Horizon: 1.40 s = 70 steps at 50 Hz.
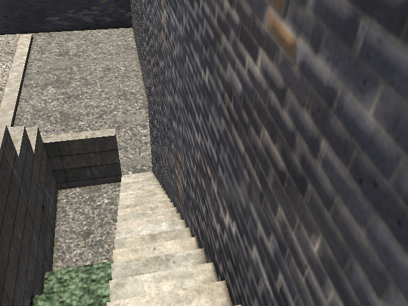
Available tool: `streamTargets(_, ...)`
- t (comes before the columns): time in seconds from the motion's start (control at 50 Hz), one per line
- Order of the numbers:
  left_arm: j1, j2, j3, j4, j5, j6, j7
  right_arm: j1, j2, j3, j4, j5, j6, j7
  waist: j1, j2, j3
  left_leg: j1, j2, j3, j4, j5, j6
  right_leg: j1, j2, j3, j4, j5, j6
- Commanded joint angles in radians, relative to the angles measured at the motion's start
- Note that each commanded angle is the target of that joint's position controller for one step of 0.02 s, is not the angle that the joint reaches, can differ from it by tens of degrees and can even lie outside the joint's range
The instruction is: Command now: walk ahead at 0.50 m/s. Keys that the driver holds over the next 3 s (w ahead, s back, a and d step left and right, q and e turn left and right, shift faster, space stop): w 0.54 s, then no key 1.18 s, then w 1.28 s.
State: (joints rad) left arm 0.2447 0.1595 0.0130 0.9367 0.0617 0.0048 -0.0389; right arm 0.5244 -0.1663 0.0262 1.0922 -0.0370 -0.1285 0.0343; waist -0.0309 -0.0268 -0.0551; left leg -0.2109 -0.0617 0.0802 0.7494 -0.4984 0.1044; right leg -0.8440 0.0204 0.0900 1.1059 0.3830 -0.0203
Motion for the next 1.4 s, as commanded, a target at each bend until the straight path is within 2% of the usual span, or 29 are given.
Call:
streamTargets(0.02, -0.046, 0.110, -0.001, -0.026, 0.065, -0.086, -0.091, 0.143, -0.215, -0.037, 0.011, -0.044, -0.033, -0.054, -0.089, 0.038, 0.236, 0.409, 0.345, -0.469, -0.074, 0.251, 0.146, -0.684, 0.001, 0.317, -0.198, 0.148, -0.021)
streamTargets(0.08, -0.273, 0.053, 0.023, -0.061, -0.053, -0.051, 0.040, 0.061, -0.128, -0.019, 0.018, 0.060, 0.036, -0.046, -0.060, -0.006, 0.105, -0.133, 0.227, -0.325, -0.246, 0.223, 0.054, 0.154, -0.002, -0.097, -0.354, 0.186, -0.005)
streamTargets(0.1, -0.044, 0.071, -0.023, -0.011, 0.103, -0.044, -0.059, 0.027, -0.136, 0.007, 0.010, -0.052, 0.010, -0.009, 0.008, 0.316, 0.274, -0.246, 0.276, -0.438, -0.142, -0.051, 0.192, -0.066, -0.080, 0.082, -0.024, 0.118, 0.005)
streamTargets(0.12, 0.002, 0.107, -0.005, 0.001, 0.116, -0.044, -0.076, 0.011, -0.113, 0.002, -0.001, -0.037, 0.005, -0.010, -0.011, 0.090, 0.275, -0.084, 0.281, -0.441, -0.089, 0.029, 0.214, -0.253, -0.046, 0.149, -0.086, 0.105, -0.007)
streamTargets(0.14, -0.074, 0.119, -0.008, -0.035, 0.098, -0.050, -0.087, 0.057, -0.106, 0.009, 0.009, -0.035, -0.003, -0.028, -0.057, -0.018, 0.261, 0.042, 0.269, -0.445, -0.035, 0.140, 0.197, -0.345, -0.039, 0.159, -0.180, 0.078, -0.001)
streamTargets(0.16, -0.251, 0.069, 0.020, -0.068, -0.056, -0.045, 0.014, 0.134, -0.118, -0.019, 0.051, 0.043, 0.023, -0.033, -0.070, -0.071, 0.244, 0.046, 0.188, -0.315, -0.126, 0.410, 0.058, -0.124, -0.002, -0.054, -0.457, 0.043, -0.028)
streamTargets(0.18, -0.279, 0.064, 0.003, -0.074, -0.079, -0.054, 0.040, 0.119, -0.125, -0.014, 0.069, 0.045, 0.029, -0.037, -0.092, -0.036, 0.213, -0.094, 0.169, -0.290, -0.097, 0.407, 0.052, 0.150, -0.032, -0.115, -0.483, 0.180, -0.030)
streamTargets(0.2, -0.155, -0.010, -0.071, -0.111, 0.103, -0.073, -0.069, -0.007, -0.130, 0.030, 0.027, -0.075, -0.026, -0.026, 0.001, 0.199, 0.184, -0.274, 0.213, -0.373, 0.058, 0.227, 0.143, 0.223, -0.082, 0.038, -0.117, 0.081, 0.005)
streamTargets(0.22, -0.069, 0.061, -0.046, -0.099, 0.128, -0.073, -0.086, -0.130, -0.148, 0.015, -0.030, -0.059, -0.033, -0.032, 0.045, 0.038, 0.157, -0.191, 0.196, -0.310, 0.095, 0.313, 0.151, 0.137, -0.051, 0.002, -0.109, -0.028, 0.005)
streamTargets(0.32, 0.239, 0.168, -0.017, -0.002, 0.060, -0.079, -0.087, -0.111, -0.296, -0.029, -0.033, -0.050, -0.026, 0.004, 0.109, -0.078, 0.153, -0.248, 0.056, -0.175, 0.654, 0.498, 0.056, 0.753, 0.014, -0.186, -0.601, -0.200, 0.046)
streamTargets(0.36, 0.612, 0.187, 0.001, 0.113, 0.083, -0.083, -0.054, -0.122, -0.305, -0.064, -0.040, -0.066, 0.002, 0.054, 0.240, -0.217, 0.037, -0.416, -0.081, -0.182, 1.329, -0.143, -0.021, 1.119, -0.122, -0.020, -0.747, 0.107, -0.216)
streamTargets(0.4, 0.503, 0.280, 0.024, 0.086, 0.054, -0.117, -0.088, -0.257, -0.146, -0.035, -0.235, -0.017, -0.006, 0.067, 0.151, -0.036, -0.192, -0.941, -0.141, -0.210, 1.386, -0.271, -0.102, 1.441, -0.363, 0.325, -0.404, 0.560, -0.491)
streamTargets(0.46, -0.077, -0.038, -0.061, -0.071, 0.007, -0.150, -0.050, -0.313, -0.161, -0.013, -0.231, -0.054, 0.004, -0.025, -0.030, 0.157, 0.093, -0.859, 0.207, -0.297, 0.597, 0.209, -0.123, 0.555, -0.336, 0.266, -0.500, -0.376, -0.297)
streamTargets(0.52, 0.104, 0.191, 0.014, -0.007, 0.023, -0.120, -0.028, -0.066, -0.055, 0.015, -0.079, -0.090, 0.044, 0.017, -0.081, -0.046, 0.088, -0.099, 0.090, -0.045, 0.641, 0.547, -0.155, -0.128, -0.126, 0.124, -0.433, -0.464, -0.256)
streamTargets(0.54, 0.150, 0.083, -0.013, -0.020, 0.019, -0.140, -0.004, -0.141, -0.084, 0.012, -0.105, -0.107, 0.044, 0.024, 0.005, 0.009, 0.074, -0.340, 0.184, -0.199, 0.388, 0.793, -0.151, 0.092, -0.115, 0.133, -0.345, -0.634, -0.219)
streamTargets(0.6, 0.179, 0.121, -0.011, -0.036, 0.009, -0.136, 0.034, -0.305, -0.121, 0.009, -0.165, -0.013, 0.038, 0.007, 0.091, 0.060, 0.081, -0.131, 0.125, -0.055, -0.098, 1.010, -0.164, 0.079, -0.053, 0.044, -0.161, -0.929, -0.121)
streamTargets(0.64, 0.071, 0.138, -0.010, -0.095, 0.010, -0.111, 0.001, -0.252, -0.137, -0.007, -0.173, -0.004, 0.046, 0.017, 0.038, -0.013, 0.154, -0.056, 0.124, -0.046, -0.176, 0.839, -0.176, 0.053, -0.093, 0.124, -0.119, -0.871, -0.136)
streamTargets(0.66, 0.004, 0.150, -0.017, -0.080, 0.080, -0.111, -0.027, 0.008, -0.150, -0.029, -0.083, -0.052, 0.051, 0.020, -0.085, -0.111, 0.096, 0.298, 0.091, -0.010, 0.209, 0.978, -0.166, -0.157, -0.118, 0.147, -0.003, -0.683, -0.095)
streamTargets(0.68, -0.168, 0.180, -0.002, -0.165, 0.002, -0.109, -0.026, 0.094, -0.236, -0.065, -0.095, -0.021, 0.037, 0.013, -0.181, 0.137, 0.142, 0.192, 0.100, 0.010, -0.377, 0.868, -0.165, 0.065, -0.037, 0.020, 0.228, -0.681, -0.042)
streamTargets(0.7, -0.006, 0.226, 0.023, -0.098, 0.057, -0.086, -0.051, 0.242, -0.309, -0.091, -0.007, -0.010, 0.015, -0.005, -0.167, 0.238, 0.058, 0.397, 0.092, 0.090, -0.446, 0.976, -0.099, 0.124, 0.014, 0.017, 0.487, -0.594, -0.001)
streamTargets(0.72, 0.298, -0.005, -0.010, -0.047, 0.037, -0.096, -0.095, 0.244, -0.472, -0.124, -0.023, 0.014, -0.009, 0.010, 0.001, 0.474, -0.247, 0.792, 0.386, -0.195, -0.038, 2.119, 0.269, -0.074, 0.131, -0.049, 0.977, -1.169, 0.111)
streamTargets(0.74, 0.235, 0.152, 0.041, -0.114, -0.018, -0.084, -0.068, 0.179, -0.480, -0.136, -0.104, -0.025, 0.003, 0.038, -0.064, 0.266, -0.250, 0.799, 0.479, -0.409, 0.055, 2.374, 0.377, -0.400, 0.156, -0.060, 1.368, -1.405, 0.179)
streamTargets(0.78, 0.059, 0.097, 0.030, -0.190, -0.047, -0.060, -0.038, 0.055, -0.329, -0.096, -0.135, -0.101, 0.007, 0.029, -0.058, 0.037, -0.050, 0.413, 0.487, -0.422, 0.008, 1.845, 0.208, -0.514, 0.051, 0.067, 1.174, -1.072, 0.114)
streamTargets(0.84, 0.263, -0.033, -0.016, -0.119, -0.052, -0.062, -0.078, -0.109, -0.117, -0.016, -0.121, -0.014, 0.023, 0.006, 0.161, 0.026, 0.110, -0.255, 0.395, -0.299, -0.162, 1.233, 0.057, -0.182, -0.112, 0.033, 0.743, -0.629, 0.085)
streamTargets(0.96, 0.189, 0.065, -0.010, -0.112, -0.026, -0.030, -0.113, -0.344, -0.305, -0.037, -0.201, -0.009, -0.025, -0.014, 0.156, 0.090, 0.017, -0.608, 0.218, -0.169, -0.150, 0.559, 0.056, 0.485, -0.092, -0.084, 0.211, -0.297, 0.131)
streamTargets(1.02, 0.009, 0.171, 0.001, -0.150, -0.083, -0.077, -0.089, -0.218, -0.278, -0.051, -0.200, 0.086, 0.001, 0.034, 0.008, -0.074, -0.097, -0.129, 0.156, -0.125, 0.001, 0.829, -0.059, 0.427, -0.090, -0.011, -0.316, -0.130, 0.041)
streamTargets(1.04, -0.088, 0.212, 0.010, -0.162, -0.077, -0.083, -0.097, -0.021, -0.297, -0.073, -0.173, 0.076, 0.012, 0.034, -0.133, -0.035, -0.155, -0.055, 0.111, -0.088, -0.020, 0.675, -0.070, 0.447, -0.092, -0.012, -0.276, -0.042, -0.055)
streamTargets(1.38, -0.071, 0.170, -0.007, -0.108, -0.057, -0.041, -0.078, -0.334, -0.258, -0.075, -0.264, 0.053, 0.005, 0.045, -0.013, 0.011, 0.031, -0.018, 0.100, -0.143, -0.193, 0.475, -0.052, 0.419, -0.100, -0.107, -0.426, -0.624, 0.057)
streamTargets(1.4, 0.030, 0.179, 0.017, -0.055, -0.118, 0.009, 0.036, -0.261, -0.080, -0.020, -0.264, -0.026, 0.087, 0.035, 0.023, -0.079, -0.167, 0.088, 0.212, -0.258, -0.211, 0.720, -0.044, 0.646, -0.170, -0.082, -0.515, -0.512, 0.061)
